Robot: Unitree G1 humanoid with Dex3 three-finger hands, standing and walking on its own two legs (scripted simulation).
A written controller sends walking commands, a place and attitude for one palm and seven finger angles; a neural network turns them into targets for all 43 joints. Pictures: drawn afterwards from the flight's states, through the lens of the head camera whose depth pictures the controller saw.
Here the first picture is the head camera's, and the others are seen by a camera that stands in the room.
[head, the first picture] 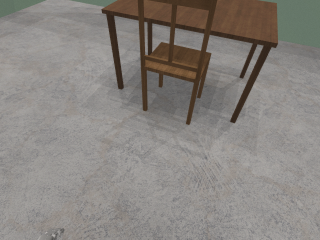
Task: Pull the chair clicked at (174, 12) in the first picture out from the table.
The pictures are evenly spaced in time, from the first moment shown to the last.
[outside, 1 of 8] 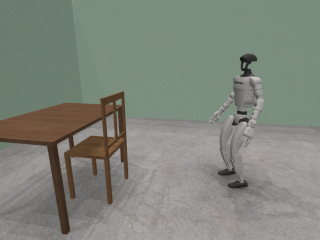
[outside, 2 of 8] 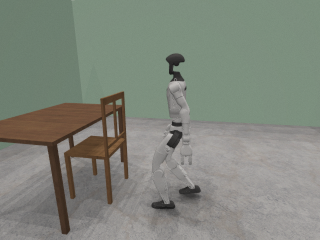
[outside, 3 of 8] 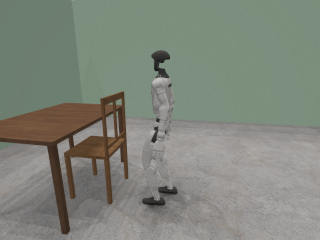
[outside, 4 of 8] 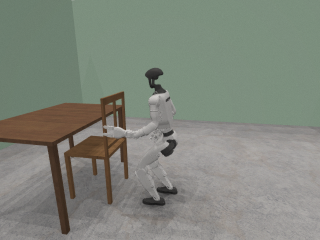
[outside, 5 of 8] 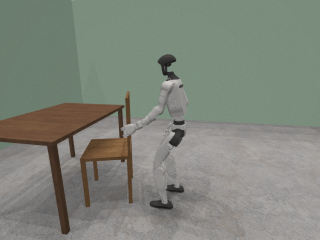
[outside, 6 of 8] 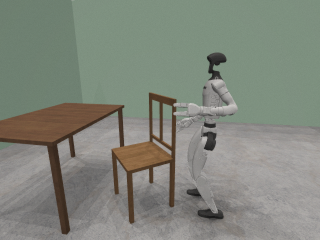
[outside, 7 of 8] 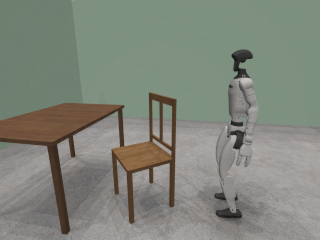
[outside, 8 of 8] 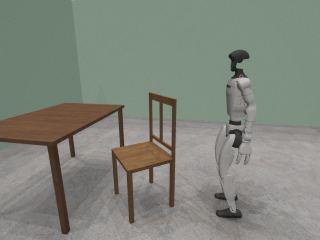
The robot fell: no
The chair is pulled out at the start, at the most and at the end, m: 0.00 0.46 0.46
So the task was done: yes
